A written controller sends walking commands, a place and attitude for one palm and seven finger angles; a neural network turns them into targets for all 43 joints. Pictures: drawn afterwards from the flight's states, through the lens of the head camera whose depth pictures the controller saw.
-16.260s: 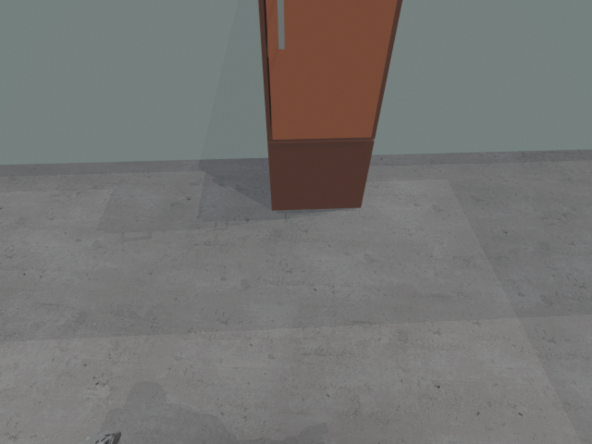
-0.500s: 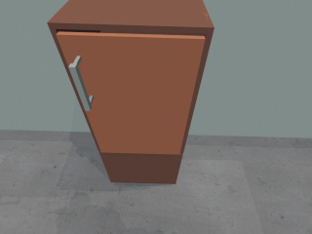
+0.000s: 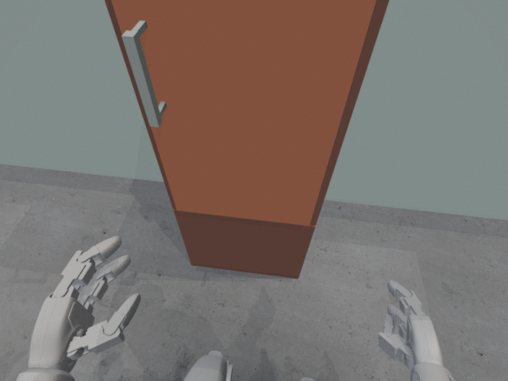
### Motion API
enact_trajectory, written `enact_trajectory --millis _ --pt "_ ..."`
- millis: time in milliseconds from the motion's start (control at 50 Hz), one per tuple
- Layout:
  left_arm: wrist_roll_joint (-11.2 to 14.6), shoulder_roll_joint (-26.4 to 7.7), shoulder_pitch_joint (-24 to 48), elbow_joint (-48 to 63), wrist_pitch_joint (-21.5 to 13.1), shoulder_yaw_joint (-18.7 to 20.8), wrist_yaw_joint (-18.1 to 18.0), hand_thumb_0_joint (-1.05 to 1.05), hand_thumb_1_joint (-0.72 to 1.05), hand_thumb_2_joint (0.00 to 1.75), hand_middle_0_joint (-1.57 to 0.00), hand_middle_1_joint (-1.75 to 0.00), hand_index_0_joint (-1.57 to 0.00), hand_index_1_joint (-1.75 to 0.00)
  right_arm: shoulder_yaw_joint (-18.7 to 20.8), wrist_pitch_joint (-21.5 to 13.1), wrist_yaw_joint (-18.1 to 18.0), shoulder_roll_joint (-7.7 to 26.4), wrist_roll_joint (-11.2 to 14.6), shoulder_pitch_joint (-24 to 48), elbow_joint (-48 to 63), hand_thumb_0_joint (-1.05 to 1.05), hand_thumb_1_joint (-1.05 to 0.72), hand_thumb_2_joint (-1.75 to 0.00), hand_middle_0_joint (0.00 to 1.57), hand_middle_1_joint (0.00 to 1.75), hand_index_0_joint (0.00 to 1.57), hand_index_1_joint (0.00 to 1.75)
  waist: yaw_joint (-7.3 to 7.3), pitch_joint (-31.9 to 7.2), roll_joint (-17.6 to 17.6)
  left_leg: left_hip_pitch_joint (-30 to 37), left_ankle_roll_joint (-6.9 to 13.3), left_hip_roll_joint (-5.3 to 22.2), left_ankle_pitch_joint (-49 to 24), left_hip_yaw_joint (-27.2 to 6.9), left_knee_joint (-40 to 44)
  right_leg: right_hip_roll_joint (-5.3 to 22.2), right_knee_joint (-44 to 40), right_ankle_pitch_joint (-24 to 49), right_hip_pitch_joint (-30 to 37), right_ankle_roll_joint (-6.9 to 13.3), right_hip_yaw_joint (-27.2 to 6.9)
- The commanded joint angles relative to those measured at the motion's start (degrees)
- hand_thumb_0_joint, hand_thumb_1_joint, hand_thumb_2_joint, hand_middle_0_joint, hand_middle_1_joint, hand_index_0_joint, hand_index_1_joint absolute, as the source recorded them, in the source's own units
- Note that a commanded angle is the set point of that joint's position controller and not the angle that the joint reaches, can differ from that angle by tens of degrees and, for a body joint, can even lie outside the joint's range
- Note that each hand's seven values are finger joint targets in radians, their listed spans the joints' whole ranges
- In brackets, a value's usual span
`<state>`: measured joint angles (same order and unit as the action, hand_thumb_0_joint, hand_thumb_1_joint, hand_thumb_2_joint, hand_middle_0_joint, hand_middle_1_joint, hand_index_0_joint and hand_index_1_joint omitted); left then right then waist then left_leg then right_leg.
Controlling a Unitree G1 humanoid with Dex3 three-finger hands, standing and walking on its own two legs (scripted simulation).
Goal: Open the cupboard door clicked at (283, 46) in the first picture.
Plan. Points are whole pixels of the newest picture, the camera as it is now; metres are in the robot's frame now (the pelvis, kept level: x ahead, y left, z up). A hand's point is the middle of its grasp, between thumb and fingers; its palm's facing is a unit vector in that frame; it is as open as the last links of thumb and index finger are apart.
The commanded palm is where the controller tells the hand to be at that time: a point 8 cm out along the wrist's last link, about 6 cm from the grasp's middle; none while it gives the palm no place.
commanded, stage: raise the hand with hooked fingers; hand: left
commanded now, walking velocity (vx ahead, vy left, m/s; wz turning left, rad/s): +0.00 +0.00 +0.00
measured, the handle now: (148, 77) +0.55 +0.25 +0.18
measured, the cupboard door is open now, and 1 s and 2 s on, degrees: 0 0 0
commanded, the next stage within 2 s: move the hooked fingers beside the handle in 1.58 s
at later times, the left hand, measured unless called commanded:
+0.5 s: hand (88, 242) +0.26 +0.25 +0.12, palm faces -0.01 -1.00 -0.06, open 12.2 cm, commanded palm +0.23 +0.31 +0.13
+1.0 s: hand (32, 181) +0.29 +0.31 +0.19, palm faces +0.03 -1.00 -0.07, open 14.0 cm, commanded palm +0.26 +0.35 +0.19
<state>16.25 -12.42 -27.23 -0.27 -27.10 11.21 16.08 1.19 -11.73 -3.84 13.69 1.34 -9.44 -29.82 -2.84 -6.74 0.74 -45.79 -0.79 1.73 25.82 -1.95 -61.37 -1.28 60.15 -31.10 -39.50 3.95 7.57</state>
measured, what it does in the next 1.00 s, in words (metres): rises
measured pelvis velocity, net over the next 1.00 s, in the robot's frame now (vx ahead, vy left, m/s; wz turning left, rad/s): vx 0.01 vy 0.04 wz -0.01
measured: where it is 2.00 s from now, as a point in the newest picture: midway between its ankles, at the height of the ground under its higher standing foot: outside the picture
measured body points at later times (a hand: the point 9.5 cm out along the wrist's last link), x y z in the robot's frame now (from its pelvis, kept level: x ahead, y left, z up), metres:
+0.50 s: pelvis +0.01 +0.03 +0.04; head +0.04 +0.03 +0.49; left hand +0.25 +0.30 +0.12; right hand +0.15 -0.24 -0.03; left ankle +0.05 +0.13 -0.67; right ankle +0.00 -0.08 -0.67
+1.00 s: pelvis +0.01 +0.04 +0.06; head +0.01 +0.04 +0.51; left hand +0.28 +0.36 +0.20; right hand +0.18 -0.18 -0.01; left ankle +0.05 +0.13 -0.67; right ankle +0.00 -0.08 -0.67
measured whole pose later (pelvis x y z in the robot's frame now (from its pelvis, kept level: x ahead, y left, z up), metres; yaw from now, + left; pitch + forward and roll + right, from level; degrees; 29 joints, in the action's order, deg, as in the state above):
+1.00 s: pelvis +0.01 +0.04 +0.06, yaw +0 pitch +0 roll -2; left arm 18.8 -24.6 3.5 -13.6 -3.0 22.2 24.6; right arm -5.0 -12.8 -6.2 14.4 3.4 -13.8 -34.7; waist -2.1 -1.4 2.3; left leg -21.1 2.5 -0.6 15.4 0.8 -36.0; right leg 0.1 32.9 -18.5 -14.9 0.4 4.8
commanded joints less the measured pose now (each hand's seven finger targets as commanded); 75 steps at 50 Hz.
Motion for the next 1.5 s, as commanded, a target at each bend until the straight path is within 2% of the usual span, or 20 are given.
enact_trajectory --millis 0,100,120,260,320,400,500,660,740,800,920,980,1060,1100,1220,1280,1320,1400,1440,1480 --pt "1.7 -11.0 14.7 11.1 -2.2 2.9 3.8 0.0 0.27 0.63 -0.25 -0.7 -0.25 -0.7 1.1 -3.9 -1.8 7.3 0.9 -0.6 4.9 0.0 -0.9 -0.9 0.2 0.3 0.2 0.3 5.89 -6.7 2.4 9.2 3.1 -0.9 -7.7 0.2 8.1 1.3 -18.0 7.7 2.2 -4.0 -11.8" --pt "4.9 -14.4 11.2 6.3 7.1 10.3 4.8 0.0 0.15 0.58 -0.25 -0.78 -0.25 -0.78 0.6 -4.0 -2.3 6.8 1.5 0.6 5.2 0.0 -0.9 -0.9 0.2 0.3 0.2 0.3 1.76 -10.2 0.3 11.9 2.8 -1.4 -11.2 0.3 12.9 3.0 -21.7 12.2 11.9 -5.1 -12.3" --pt "5.6 -14.8 10.1 3.9 8.2 12.2 4.4 0.0 0.13 0.57 -0.25 -0.8 -0.25 -0.8 0.6 -3.8 -2.2 6.7 1.4 1.0 5.1 0.0 -0.9 -0.9 0.2 0.3 0.2 0.3 0.97 -9.4 -2.5 11.7 2.7 -1.3 -11.9 0.0 13.7 2.9 -21.8 13.5 13.2 -5.4 -12.1" --pt "4.8 -13.6 14.2 5.3 5.7 10.4 3.0 0.0 -0.03 0.5 -0.27 -0.9 -0.27 -0.9 0.7 -5.3 -1.4 7.7 1.2 -1.2 4.4 0.0 -0.9 -0.9 0.2 0.3 0.2 0.3 1.93 -6.8 -0.6 17.2 2.8 -1.4 -13.8 0.8 18.3 1.4 -22.4 16.1 12.1 -4.5 -8.3" --pt "4.9 -15.2 16.5 4.9 5.6 10.8 3.6 0.0 -0.1 0.47 -0.27 -0.94 -0.27 -0.94 0.8 -5.9 -1.4 8.5 1.4 -1.8 4.1 0.0 -0.9 -0.9 0.2 0.3 0.2 0.3 2.02 -6.0 -0.1 19.1 2.9 -1.4 -13.9 0.7 19.5 1.0 -23.3 15.7 12.3 -4.2 -7.9" --pt "4.7 -16.5 18.7 7.8 6.1 11.7 3.5 0.0 -0.2 0.43 -0.28 -1.0 -0.28 -1.0 0.7 -6.7 -1.5 8.8 1.5 -2.3 3.8 0.0 -0.9 -0.9 0.2 0.3 0.2 0.3 1.9 -8.8 2.9 24.3 2.8 -1.2 -16.8 0.6 21.9 0.4 -22.8 19.6 13.7 -3.4 -5.3" --pt "4.4 -17.0 22.7 7.8 8.6 11.7 3.0 0.0 -0.31 0.38 -0.29 -1.08 -0.29 -1.08 0.2 -6.5 -1.5 9.0 1.6 -2.1 3.6 0.0 -0.9 -0.9 0.2 0.3 0.2 0.3 1.99 -6.5 5.1 27.6 2.4 -0.8 -17.9 -0.4 24.5 -0.2 -23.7 20.5 13.8 -2.9 -3.8" --pt "4.1 -19.7 31.6 4.7 15.0 13.1 4.9 0.0 -0.5 0.3 -0.3 -1.2 -0.3 -1.2 -0.8 -5.1 -2.1 9.1 2.0 -1.2 3.9 0.0 -0.9 -0.9 0.2 0.3 0.2 0.3 1.89 -4.9 4.1 31.5 1.9 -0.5 -17.4 -1.9 28.6 -0.6 -26.8 20.0 16.2 -2.5 -3.1" --pt "4.2 -21.2 36.4 2.9 17.4 13.8 6.1 0.0 -0.5 0.3 -0.3 -1.2 -0.3 -1.2 -1.4 -4.6 -2.5 9.2 2.1 -0.5 3.8 0.0 -0.9 -0.9 0.2 0.3 0.2 0.3 1.89 -4.4 3.5 32.9 1.8 -0.5 -17.1 -2.3 30.0 -0.7 -28.5 19.9 17.4 -2.4 -3.2" --pt "3.8 -22.8 40.6 2.2 18.6 14.4 6.9 0.0 -0.5 0.3 -0.3 -1.2 -0.3 -1.2 -1.8 -4.5 -2.9 9.0 2.2 0.1 3.8 0.0 -0.9 -0.9 0.2 0.3 0.2 0.3 1.83 -4.5 6.2 34.3 1.8 -0.5 -15.7 -2.7 31.3 -0.5 -29.6 18.6 17.9 -2.2 -3.3" --pt "3.9 -26.6 45.2 -2.1 20.7 17.0 8.2 0.0 -0.5 0.3 -0.3 -1.2 -0.3 -1.2 -2.3 -4.4 -3.5 9.3 2.3 0.3 3.5 0.0 -0.9 -0.9 0.2 0.3 0.2 0.3 1.42 -4.5 3.9 35.8 2.0 -0.7 -14.8 -3.1 33.4 -0.5 -32.1 18.3 20.5 -2.0 -3.6" --pt "3.8 -27.5 48.8 -2.8 21.5 17.1 9.0 0.0 -0.5 0.3 -0.3 -1.2 -0.3 -1.2 -2.4 -4.5 -3.7 9.3 2.5 0.5 3.3 0.0 -0.9 -0.9 0.2 0.3 0.2 0.3 1.68 -4.7 6.2 36.9 2.0 -0.8 -15.4 -2.8 34.0 -0.3 -32.9 19.0 20.8 -2.0 -3.7" --pt "3.9 -29.9 51.4 -6.5 22.7 18.5 9.9 0.0 -0.5 0.3 -0.3 -1.2 -0.3 -1.2 -2.4 -4.4 -3.9 9.6 2.7 0.1 3.0 0.0 -0.9 -0.9 0.2 0.3 0.2 0.3 1.7 -3.9 5.1 36.8 2.4 -1.1 -14.9 -2.4 34.6 -0.3 -34.4 18.9 21.5 -2.1 -4.1" --pt "4.0 -27.7 49.2 -8.2 23.0 17.0 10.4 0.0 -0.5 0.3 -0.3 -1.2 -0.3 -1.2 -2.1 -4.6 -3.7 9.5 2.9 -0.2 3.1 0.0 -0.9 -0.9 0.2 0.3 0.2 0.3 1.82 -3.7 3.6 37.0 2.5 -1.1 -15.4 -2.1 34.5 -0.3 -34.5 19.4 21.3 -2.3 -4.0" --pt "4.6 -29.2 47.8 -6.3 22.5 18.7 10.6 0.0 -0.5 0.3 -0.3 -1.2 -0.3 -1.2 -1.6 -4.5 -2.9 9.8 2.6 -0.6 3.4 0.0 -0.9 -0.9 0.2 0.3 0.2 0.3 1.19 -5.2 2.2 36.6 2.9 -1.4 -19.2 -0.6 33.0 -0.1 -34.3 23.5 23.1 -2.4 -4.8" --pt "4.6 -30.3 48.9 -4.3 21.3 20.4 9.6 0.0 -0.5 0.3 -0.3 -1.2 -0.3 -1.2 -1.4 -4.7 -2.8 9.6 2.6 -0.5 3.5 0.0 -0.9 -0.9 0.2 0.3 0.2 0.3 1.1 -6.8 4.8 37.2 3.0 -1.7 -20.1 0.1 32.5 0.0 -34.0 24.8 23.5 -2.6 -5.3" --pt "4.4 -30.0 49.0 -4.8 21.0 20.0 8.9 0.0 -0.5 0.3 -0.3 -1.2 -0.3 -1.2 -1.4 -4.5 -3.0 9.6 2.5 -0.9 3.0 0.0 -0.9 -0.9 0.2 0.3 0.2 0.3 1.41 -5.2 2.4 36.4 3.1 -1.5 -19.5 0.3 32.4 -0.1 -34.3 24.2 23.2 -2.8 -5.5" --pt "3.8 -29.5 49.2 -4.2 20.6 19.6 8.8 0.0 -0.5 0.3 -0.3 -1.2 -0.3 -1.2 -1.3 -4.7 -3.2 9.3 2.6 -0.6 3.0 0.0 -0.9 -0.9 0.2 0.3 0.2 0.3 1.64 -6.8 6.6 37.7 3.2 -1.8 -20.8 0.8 31.9 0.4 -33.9 26.2 23.4 -2.9 -5.9" --pt "4.1 -29.4 48.1 -5.4 21.0 19.6 9.2 0.0 -0.5 0.3 -0.3 -1.2 -0.3 -1.2 -1.3 -4.5 -3.3 9.4 2.6 -0.7 2.9 0.0 -0.9 -0.9 0.2 0.3 0.2 0.3 1.67 -6.7 3.0 36.8 3.4 -1.8 -21.2 1.0 31.6 0.3 -33.8 27.7 24.1 -3.3 -6.2" --pt "4.3 -28.5 48.7 -5.6 21.2 18.8 9.5 0.0 -0.5 0.3 -0.3 -1.2 -0.3 -1.2 -1.3 -4.5 -3.4 9.3 2.8 -0.5 2.8 0.0 -0.9 -0.9 0.2 0.3 0.2 0.3 1.84 -5.8 4.2 36.8 3.2 -1.9 -21.2 1.0 31.6 0.3 -33.7 27.8 23.4 -3.3 -5.9"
